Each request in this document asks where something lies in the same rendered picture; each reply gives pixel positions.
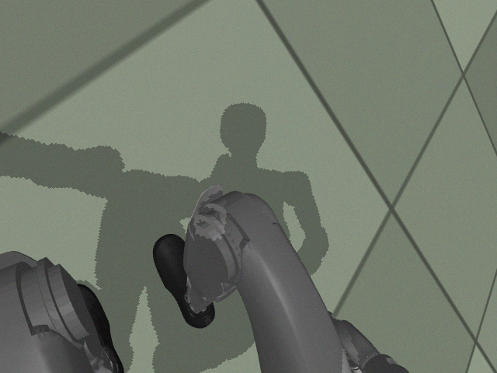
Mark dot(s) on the left robot foot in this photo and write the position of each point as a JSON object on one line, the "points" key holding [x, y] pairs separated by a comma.
{"points": [[102, 326]]}

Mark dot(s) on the right robot foot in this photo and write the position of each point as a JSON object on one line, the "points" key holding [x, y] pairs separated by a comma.
{"points": [[168, 257]]}

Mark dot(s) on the right robot hand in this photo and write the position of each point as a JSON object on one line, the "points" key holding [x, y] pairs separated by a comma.
{"points": [[357, 347]]}

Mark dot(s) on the right robot arm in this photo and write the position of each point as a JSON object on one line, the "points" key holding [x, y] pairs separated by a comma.
{"points": [[383, 363]]}

